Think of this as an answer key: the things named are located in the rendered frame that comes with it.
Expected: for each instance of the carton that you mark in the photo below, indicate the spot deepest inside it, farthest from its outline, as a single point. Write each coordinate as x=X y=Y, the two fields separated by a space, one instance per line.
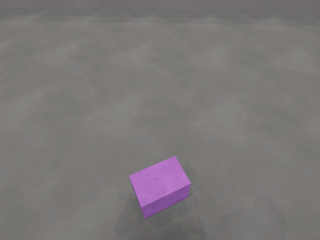
x=160 y=186

